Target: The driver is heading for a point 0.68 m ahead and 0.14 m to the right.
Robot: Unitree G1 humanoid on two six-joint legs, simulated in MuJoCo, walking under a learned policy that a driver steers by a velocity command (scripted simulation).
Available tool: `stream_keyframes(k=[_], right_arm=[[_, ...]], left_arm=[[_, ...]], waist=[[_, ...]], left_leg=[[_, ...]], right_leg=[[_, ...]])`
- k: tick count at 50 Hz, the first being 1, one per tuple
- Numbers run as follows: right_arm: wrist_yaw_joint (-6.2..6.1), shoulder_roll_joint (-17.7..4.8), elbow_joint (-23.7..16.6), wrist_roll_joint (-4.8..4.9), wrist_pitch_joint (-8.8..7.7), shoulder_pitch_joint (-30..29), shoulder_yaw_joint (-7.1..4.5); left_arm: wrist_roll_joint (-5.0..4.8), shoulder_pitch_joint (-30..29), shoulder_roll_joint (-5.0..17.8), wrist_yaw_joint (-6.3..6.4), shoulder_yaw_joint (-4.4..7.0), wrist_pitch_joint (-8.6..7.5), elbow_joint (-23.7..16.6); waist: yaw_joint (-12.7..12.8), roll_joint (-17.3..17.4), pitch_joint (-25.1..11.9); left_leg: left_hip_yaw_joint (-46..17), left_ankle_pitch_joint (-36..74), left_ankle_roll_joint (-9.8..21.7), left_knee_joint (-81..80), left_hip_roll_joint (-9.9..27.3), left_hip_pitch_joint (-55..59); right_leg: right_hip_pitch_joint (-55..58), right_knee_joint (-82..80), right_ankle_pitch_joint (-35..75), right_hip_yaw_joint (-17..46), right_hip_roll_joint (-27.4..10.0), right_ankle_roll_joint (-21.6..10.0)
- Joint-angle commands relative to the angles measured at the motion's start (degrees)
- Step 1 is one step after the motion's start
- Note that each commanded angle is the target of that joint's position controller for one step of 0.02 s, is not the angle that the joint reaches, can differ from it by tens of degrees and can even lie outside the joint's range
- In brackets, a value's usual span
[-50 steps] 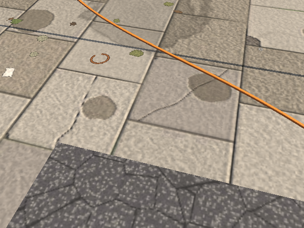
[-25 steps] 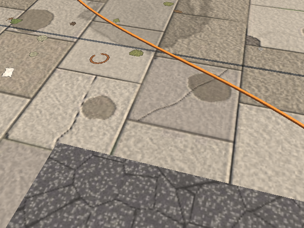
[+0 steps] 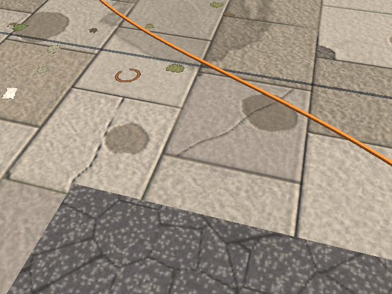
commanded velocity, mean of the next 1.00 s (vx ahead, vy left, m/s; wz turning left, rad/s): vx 0.28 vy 0.00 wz -0.11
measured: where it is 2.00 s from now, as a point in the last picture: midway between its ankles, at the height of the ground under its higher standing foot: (226, 242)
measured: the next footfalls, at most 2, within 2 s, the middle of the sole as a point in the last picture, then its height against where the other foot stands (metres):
right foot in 1.00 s outside the picture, level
left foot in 1.48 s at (202, 215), level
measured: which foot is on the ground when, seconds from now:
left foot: down 0.00-1.00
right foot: down 0.00-0.48, up 0.50-0.98, down 1.00-1.00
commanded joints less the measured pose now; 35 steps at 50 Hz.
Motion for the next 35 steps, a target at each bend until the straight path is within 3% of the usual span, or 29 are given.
stream_keyframes(k=[1, 10, 11, 12, 13, 15, 16, 17, 18, 20, 21, 22, 23, 24, 25, 26, 27, 28, 29, 30, 31, 32, 35], right_arm=[[-0.16, -5.2, -1.0, 0.0, -0.28, 2.4, -0.74], [-0.19, -5.0, -1.0, 0.01, -0.29, 2.8, -0.74], [-0.19, -4.5, -0.5, 0.0, -0.24, 3.7, -0.62], [-0.2, -4.5, -0.4, 0.27, -0.21, 3.7, -0.75], [-0.16, -4.7, -0.8, 0.53, -0.4, 3.0, -0.96], [0.57, -3.9, -3.8, 0.77, -2.05, -2.3, -0.75], [1.17, -3.6, -5.1, 1.08, -3.16, -4.3, -0.62], [1.7, -4.1, -6.1, 1.43, -4.13, -5.6, -0.77], [2.16, -4.6, -6.9, 1.77, -4.98, -5.9, -0.91], [3.02, -5.1, -7.3, 1.99, -6.35, -5.5, -1.16], [3.38, -4.7, -6.4, 1.95, -6.62, -3.4, -1.32], [3.63, -4.2, -4.2, 2.0, -6.65, 2.0, -1.67], [3.61, -5.1, -1.5, 1.84, -6.36, 8.5, -2.64], [3.47, -6.9, 0.4, 1.77, -6.13, 16.1, -3.81], [2.82, -13.2, 0.9, 1.23, -6.24, 24.1, -5.34], [3.58, -13.8, 0.8, -0.14, -7.25, 26.1, -4.38], [3.63, -11.4, -0.5, -0.17, -8.1, 19.3, -3.23], [3.95, -8.3, -2.5, 0.3, -8.4, 13.1, -2.18], [4.37, -7.3, -3.8, 0.15, -8.3, 8.8, -1.48], [4.58, -6.8, -4.5, -0.14, -8.13, 7.2, -1.09], [4.48, -5.3, -4.3, -0.38, -7.75, 7.7, -0.56], [4.18, -5.2, -3.8, -0.53, -7.53, 9.7, -0.39], [2.87, -7.6, -3.0, -1.01, -7.31, 13.4, -0.64]], left_arm=[[-0.01, 6.2, 4.5, 0.1, 0.74, -0.15, -0.2], [-0.03, 6.4, 4.4, 0.06, 0.74, -0.16, -0.2], [-0.12, 7.5, 4.3, 0.14, 0.79, -0.05, 0.3], [-0.53, 7.9, 5.6, 0.31, 1.27, 0.14, 0.4], [-0.92, 7.3, 7.6, 0.53, 1.92, 0.22, -0.3], [-1.73, 8.1, 11.8, 0.7, 3.33, -0.56, -1.4], [-1.59, 7.8, 12.4, 0.74, 3.74, -1.29, -1.8], [-1.07, 7.8, 11.5, 0.62, 3.66, -2.09, -1.9], [-1.07, 7.2, 10.7, 0.4, 3.55, -2.65, -2.2], [-1.77, 5.6, 10.5, -0.13, 3.61, -2.8, -2.9], [-1.91, 4.5, 11.2, -0.38, 3.69, -2.58, -3.2], [-2.02, 3.1, 11.8, -0.57, 3.74, -2.26, -3.5], [-1.75, 2.9, 12.0, -0.71, 3.64, -2.25, -3.9], [-1.66, 1.0, 11.5, -0.79, 3.29, -2.58, -4.5], [-1.23, -1.7, 7.8, -0.85, 2.21, -3.14, -6.9], [-1.93, -0.6, 3.3, -0.84, 1.28, -4.5, -8.5], [-3.54, -1.0, 5.6, -1.18, 1.85, -5.34, -8.7], [-3.59, -3.1, 7.6, -1.62, 2.13, -5.77, -9.3], [-2.9, -3.8, 8.3, -1.53, 2.6, -5.91, -9.1], [-2.15, -4.1, 9.1, -1.37, 3.26, -5.68, -8.9], [-1.95, -3.5, 9.8, -1.59, 3.78, -5.12, -8.5], [-1.95, -3.3, 9.1, -1.86, 3.84, -4.58, -8.2], [-1.87, -7.9, 6.9, -2.25, 3.54, -3.12, -9.6]], waist=[[0.0, -0.6, 2.0], [0.0, -0.6, 2.1], [0.1, -1.1, 0.8], [0.4, -2.5, 1.8], [0.8, -5.1, 3.9], [2.9, -10.6, 10.0], [3.2, -10.9, 12.3], [3.3, -10.3, 13.4], [2.8, -9.1, 13.3], [2.0, -6.5, 10.6], [0.6, -6.1, 8.8], [-2.0, -5.8, 6.7], [-4.4, -5.2, 3.8], [-8.5, -2.8, 0.8], [-11.1, 12.2, -2.4], [-8.8, 18.2, -6.7], [-5.1, 10.9, -2.1], [-3.5, 6.2, 1.9], [-1.8, 2.9, 3.1], [-0.7, 2.6, 3.7], [-0.1, 3.6, 3.4], [-0.1, 4.2, 3.2], [-0.6, 2.8, 4.2]], left_leg=[[-0.8, 10.4, 2.4, -2.2, 0.8, 7.0], [-0.8, 10.5, 2.3, -2.2, 0.8, 7.0], [0.5, 4.6, 2.3, -1.5, -0.2, 7.4], [2.7, -5.0, 2.3, 1.1, -2.2, 5.6], [4.9, -13.8, 2.4, 4.8, -4.1, 1.4], [5.0, -13.9, 3.5, 15.4, -2.5, -10.4], [2.7, -13.7, 4.5, 20.1, 0.2, -15.9], [0.6, -16.4, 5.2, 23.6, 2.2, -21.9], [-0.7, -17.6, 5.9, 23.3, 3.9, -25.4], [1.1, -15.7, 6.3, 14.1, 3.5, -20.4], [4.1, -12.2, 6.0, 9.4, 1.4, -12.1], [7.4, -5.2, 5.3, 5.0, -1.4, -0.6], [9.6, -1.4, 4.7, 4.0, -5.0, 10.3], [6.3, -1.1, 5.6, 2.0, -3.7, 18.8], [-17.4, -9.4, 11.2, -9.3, 11.1, 26.0], [-43.9, -13.8, 18.1, -20.3, 20.9, 28.9], [-42.0, -18.8, 18.0, -19.9, 22.6, 24.6], [-32.8, -17.2, 15.5, -19.3, 20.0, 19.9], [-24.8, -11.9, 13.3, -20.0, 17.0, 16.2], [-18.3, -5.7, 11.7, -20.7, 14.2, 13.4], [-13.0, -0.5, 10.4, -21.0, 11.5, 12.0], [-10.0, 4.8, 10.2, -21.1, 10.3, 11.8], [-4.7, 14.0, 10.8, -21.9, 10.5, 13.2]], right_leg=[[-9.6, -6.9, 9.2, 2.1, -2.2, -0.7], [-9.5, -6.9, 9.4, 2.2, -2.2, -0.7], [-8.9, -7.7, 3.3, 2.1, -2.0, -1.2], [-9.6, -8.8, -6.8, 3.4, -2.4, -2.7], [-10.3, -11.0, -17.7, 7.2, -4.7, -5.0], [-9.4, -18.2, -29.2, 21.3, -15.6, -11.2], [-8.0, -20.2, -27.0, 26.0, -19.8, -13.6], [-4.1, -20.1, -21.4, 27.5, -21.6, -14.5], [-0.1, -18.9, -16.1, 26.3, -21.5, -13.9], [1.9, -16.5, -7.6, 19.2, -17.9, -11.0], [-1.7, -14.9, -5.2, 15.0, -15.4, -9.8], [-7.7, -12.1, -3.8, 11.4, -13.0, -8.7], [-12.5, -7.3, 3.4, 9.1, -10.6, -8.0], [-16.3, 3.2, 12.4, 5.4, -8.0, -6.1], [-26.1, 27.3, 9.2, -1.9, -1.4, -1.3], [-34.7, 43.2, -10.4, 5.6, 3.8, -1.2], [-40.0, 50.7, -7.6, 10.1, -0.5, -3.1], [-41.2, 51.0, -1.4, 9.2, -3.8, -4.8], [-39.6, 48.0, 4.4, 8.1, -6.2, -5.4], [-36.9, 44.0, 7.7, 7.2, -7.9, -5.3], [-34.2, 41.7, 9.6, 6.2, -8.6, -4.9], [-33.2, 40.3, 10.9, 5.0, -8.7, -4.4], [-37.9, 36.0, 14.6, 4.1, -9.0, -2.2]])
